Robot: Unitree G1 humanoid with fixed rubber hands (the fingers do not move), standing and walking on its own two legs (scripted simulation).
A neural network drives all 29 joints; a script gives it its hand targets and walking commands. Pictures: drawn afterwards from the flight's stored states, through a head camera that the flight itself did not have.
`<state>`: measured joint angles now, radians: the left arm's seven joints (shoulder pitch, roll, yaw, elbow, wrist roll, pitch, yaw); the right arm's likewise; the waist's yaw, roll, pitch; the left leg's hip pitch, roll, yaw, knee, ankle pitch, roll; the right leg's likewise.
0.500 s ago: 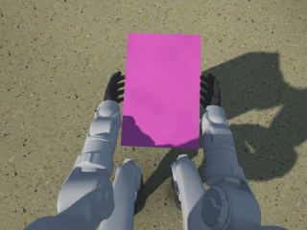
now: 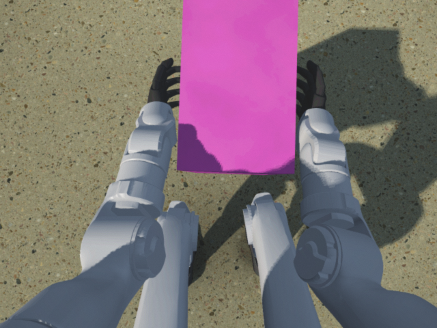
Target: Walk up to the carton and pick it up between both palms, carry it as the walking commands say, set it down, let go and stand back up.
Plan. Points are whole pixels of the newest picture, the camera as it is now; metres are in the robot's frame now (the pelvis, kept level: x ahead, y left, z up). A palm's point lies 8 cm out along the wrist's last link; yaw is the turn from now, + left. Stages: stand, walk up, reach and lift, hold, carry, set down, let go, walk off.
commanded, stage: set down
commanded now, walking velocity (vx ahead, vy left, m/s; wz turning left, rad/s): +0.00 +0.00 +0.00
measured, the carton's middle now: (233, 107) +0.49 -0.05 -0.16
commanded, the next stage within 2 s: none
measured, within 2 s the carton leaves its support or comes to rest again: neither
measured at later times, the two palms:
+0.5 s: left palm (171, 105) +0.50 +0.08 -0.18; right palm (295, 112) +0.47 -0.18 -0.18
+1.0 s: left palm (181, 110) +0.53 +0.07 -0.29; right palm (287, 110) +0.51 -0.19 -0.27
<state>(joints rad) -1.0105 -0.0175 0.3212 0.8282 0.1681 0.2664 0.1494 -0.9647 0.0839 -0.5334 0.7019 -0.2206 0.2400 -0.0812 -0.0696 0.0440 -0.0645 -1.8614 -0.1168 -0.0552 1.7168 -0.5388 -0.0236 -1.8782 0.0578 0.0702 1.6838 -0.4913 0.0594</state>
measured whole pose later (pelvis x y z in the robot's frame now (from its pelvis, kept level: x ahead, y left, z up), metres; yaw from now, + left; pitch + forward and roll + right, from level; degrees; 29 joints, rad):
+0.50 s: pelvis -0.01 -0.01 -0.06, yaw +1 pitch +43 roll +2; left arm -1.16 0.07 0.28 0.86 0.11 0.26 0.13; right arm -1.10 0.06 -0.51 0.69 -0.19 0.25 -0.14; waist -0.06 0.03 0.02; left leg -2.08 -0.12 -0.05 1.91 -0.57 -0.06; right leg -2.12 0.08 0.07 1.89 -0.51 0.04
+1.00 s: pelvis -0.02 +0.00 -0.11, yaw +0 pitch +31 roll -2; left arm -1.46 0.19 0.16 0.87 0.00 0.28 0.21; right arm -1.43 -0.12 -0.43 0.77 -0.10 0.28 -0.13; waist -0.10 0.01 0.51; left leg -2.07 -0.15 -0.05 2.11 -0.58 -0.05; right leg -2.08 0.07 0.06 2.07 -0.54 0.08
